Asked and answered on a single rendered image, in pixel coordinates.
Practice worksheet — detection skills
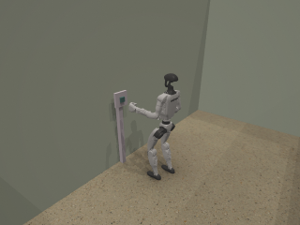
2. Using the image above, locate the panel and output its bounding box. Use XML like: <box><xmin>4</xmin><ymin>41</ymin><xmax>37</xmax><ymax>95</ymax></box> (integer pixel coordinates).
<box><xmin>113</xmin><ymin>90</ymin><xmax>128</xmax><ymax>163</ymax></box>

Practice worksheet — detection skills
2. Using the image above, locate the robot torso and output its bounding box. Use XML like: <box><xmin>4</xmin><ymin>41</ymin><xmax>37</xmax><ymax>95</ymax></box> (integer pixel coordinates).
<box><xmin>159</xmin><ymin>89</ymin><xmax>178</xmax><ymax>134</ymax></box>

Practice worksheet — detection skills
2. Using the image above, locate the right robot shin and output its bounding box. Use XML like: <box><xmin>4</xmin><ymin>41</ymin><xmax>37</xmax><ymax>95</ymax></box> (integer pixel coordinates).
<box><xmin>161</xmin><ymin>145</ymin><xmax>173</xmax><ymax>169</ymax></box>

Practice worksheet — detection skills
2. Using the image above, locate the right robot upper arm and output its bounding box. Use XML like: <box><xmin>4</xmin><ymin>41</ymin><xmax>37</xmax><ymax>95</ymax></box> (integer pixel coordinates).
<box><xmin>174</xmin><ymin>90</ymin><xmax>181</xmax><ymax>111</ymax></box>

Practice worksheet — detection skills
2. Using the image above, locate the button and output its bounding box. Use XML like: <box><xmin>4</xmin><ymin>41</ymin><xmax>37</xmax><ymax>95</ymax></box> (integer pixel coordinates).
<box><xmin>119</xmin><ymin>97</ymin><xmax>126</xmax><ymax>103</ymax></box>

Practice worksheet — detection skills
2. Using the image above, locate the left robot forearm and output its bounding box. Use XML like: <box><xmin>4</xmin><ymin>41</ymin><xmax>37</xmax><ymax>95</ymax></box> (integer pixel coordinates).
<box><xmin>134</xmin><ymin>107</ymin><xmax>157</xmax><ymax>119</ymax></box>

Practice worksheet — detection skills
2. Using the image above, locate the left robot upper arm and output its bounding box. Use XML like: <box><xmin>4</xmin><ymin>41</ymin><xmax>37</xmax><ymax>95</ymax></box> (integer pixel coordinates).
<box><xmin>154</xmin><ymin>94</ymin><xmax>167</xmax><ymax>119</ymax></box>

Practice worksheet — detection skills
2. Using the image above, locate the left robot hand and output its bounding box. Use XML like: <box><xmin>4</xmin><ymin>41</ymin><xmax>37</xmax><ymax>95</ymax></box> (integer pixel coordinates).
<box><xmin>128</xmin><ymin>102</ymin><xmax>137</xmax><ymax>113</ymax></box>

